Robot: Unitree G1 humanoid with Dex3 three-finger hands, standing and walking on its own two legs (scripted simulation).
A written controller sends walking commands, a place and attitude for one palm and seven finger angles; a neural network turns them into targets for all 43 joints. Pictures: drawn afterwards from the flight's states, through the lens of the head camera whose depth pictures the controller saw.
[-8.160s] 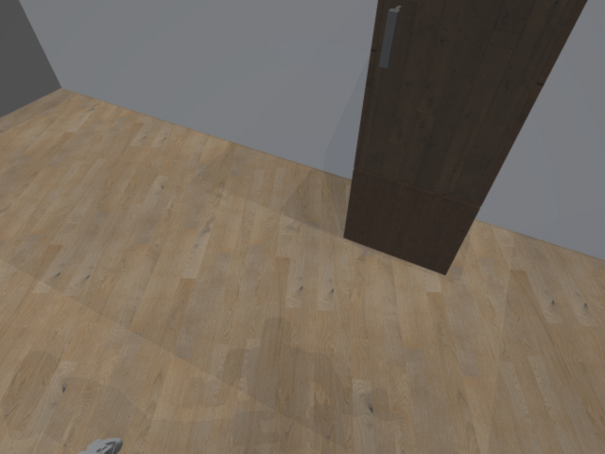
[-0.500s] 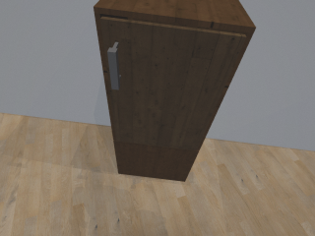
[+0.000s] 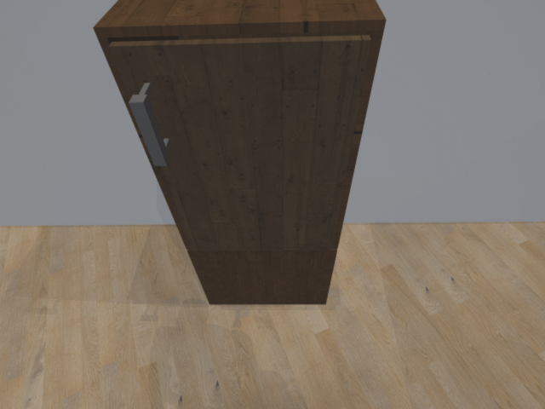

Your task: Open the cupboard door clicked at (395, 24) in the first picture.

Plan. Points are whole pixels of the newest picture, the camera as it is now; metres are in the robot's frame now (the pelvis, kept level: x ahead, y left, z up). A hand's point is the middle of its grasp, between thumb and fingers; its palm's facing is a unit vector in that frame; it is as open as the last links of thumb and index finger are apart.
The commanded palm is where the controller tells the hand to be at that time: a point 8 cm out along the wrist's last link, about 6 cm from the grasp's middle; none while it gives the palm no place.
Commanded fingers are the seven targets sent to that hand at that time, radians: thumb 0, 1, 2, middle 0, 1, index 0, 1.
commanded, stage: look again from close up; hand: left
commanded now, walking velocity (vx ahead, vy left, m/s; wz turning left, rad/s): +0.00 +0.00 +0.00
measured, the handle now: (154, 125) +0.56 +0.23 +0.12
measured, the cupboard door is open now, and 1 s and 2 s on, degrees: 0 0 0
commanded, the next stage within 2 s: raise the hand with hooked fingers in 0.28 s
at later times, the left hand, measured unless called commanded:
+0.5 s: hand out of the picture +0.12 +0.19 -0.08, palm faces +0.26 -0.94 -0.21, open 7.4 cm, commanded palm +0.11 +0.23 -0.05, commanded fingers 0.00 0.74 0.83 -0.21 -0.41 -0.21 -0.41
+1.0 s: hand (104, 385) +0.16 +0.22 +0.02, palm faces +0.07 -1.00 -0.07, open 9.8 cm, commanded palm +0.14 +0.27 +0.02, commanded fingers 0.00 0.15 0.58 -0.25 -0.78 -0.25 -0.78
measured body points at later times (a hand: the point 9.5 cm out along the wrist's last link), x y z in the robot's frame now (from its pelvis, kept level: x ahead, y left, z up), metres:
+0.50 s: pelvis +0.00 +0.00 +0.00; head +0.01 -0.02 +0.45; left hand +0.10 +0.24 -0.07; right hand +0.06 -0.24 -0.14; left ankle -0.02 +0.12 -0.73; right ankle -0.01 -0.08 -0.73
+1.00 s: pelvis -0.05 +0.02 -0.06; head -0.01 +0.04 +0.39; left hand +0.15 +0.27 +0.03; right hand +0.17 -0.19 -0.11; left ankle -0.02 +0.12 -0.73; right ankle -0.01 -0.08 -0.73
